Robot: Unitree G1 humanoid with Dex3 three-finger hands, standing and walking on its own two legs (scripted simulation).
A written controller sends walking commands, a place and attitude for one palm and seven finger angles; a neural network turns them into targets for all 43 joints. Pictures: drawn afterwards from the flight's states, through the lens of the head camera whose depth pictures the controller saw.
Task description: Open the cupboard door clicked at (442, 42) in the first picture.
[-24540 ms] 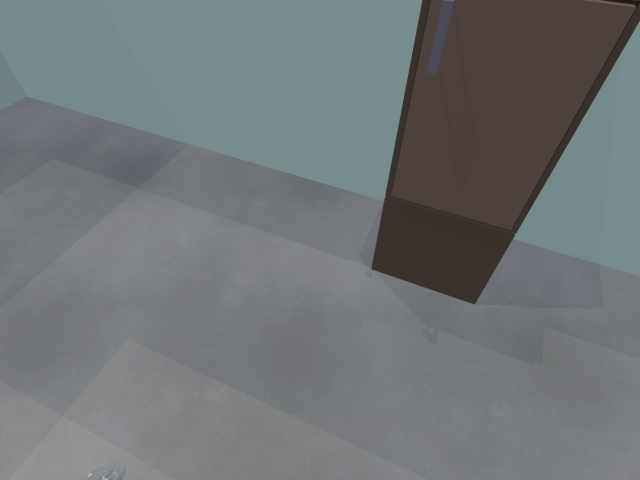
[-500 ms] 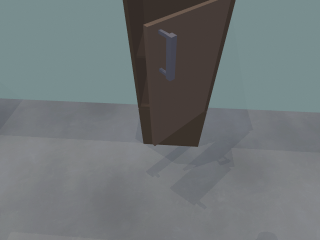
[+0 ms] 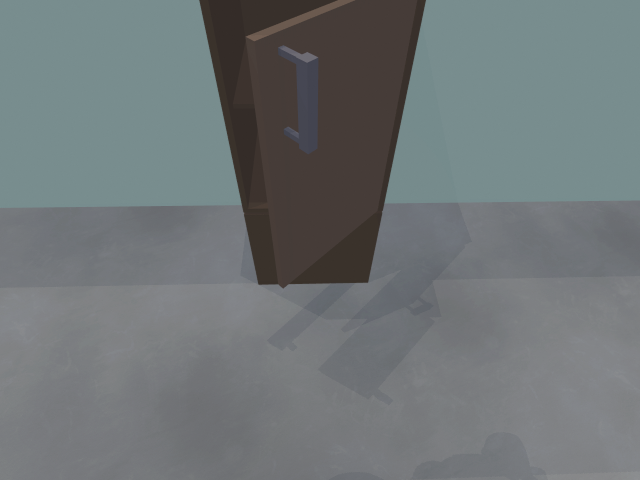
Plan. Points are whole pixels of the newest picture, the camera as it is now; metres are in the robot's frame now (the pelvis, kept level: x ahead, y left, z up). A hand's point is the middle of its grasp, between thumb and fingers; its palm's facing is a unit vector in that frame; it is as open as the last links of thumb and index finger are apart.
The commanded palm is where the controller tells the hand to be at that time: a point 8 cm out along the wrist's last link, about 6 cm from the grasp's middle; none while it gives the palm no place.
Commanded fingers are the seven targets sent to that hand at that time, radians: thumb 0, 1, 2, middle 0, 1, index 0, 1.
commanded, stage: walk to a spot facing it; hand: left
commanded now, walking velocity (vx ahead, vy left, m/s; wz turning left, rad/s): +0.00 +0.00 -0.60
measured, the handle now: (297, 101) +0.58 +0.07 +0.16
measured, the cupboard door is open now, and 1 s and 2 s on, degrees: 44 44 44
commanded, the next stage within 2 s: none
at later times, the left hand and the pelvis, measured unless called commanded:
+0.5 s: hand out of the picture +0.08 +0.16 -0.16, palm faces -0.22 -0.94 -0.27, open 7.4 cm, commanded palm none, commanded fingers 0.00 0.90 0.90 -0.20 -0.30 -0.20 -0.30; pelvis -0.02 -0.03 +0.00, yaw -16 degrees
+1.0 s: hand (273, 448) +0.19 +0.08 -0.16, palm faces -0.52 -0.80 -0.30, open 7.4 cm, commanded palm none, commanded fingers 0.00 0.90 0.90 -0.20 -0.30 -0.20 -0.30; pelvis -0.02 -0.05 -0.01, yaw -34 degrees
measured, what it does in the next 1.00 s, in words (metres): steps on the spot, turning right: left foot, then right foot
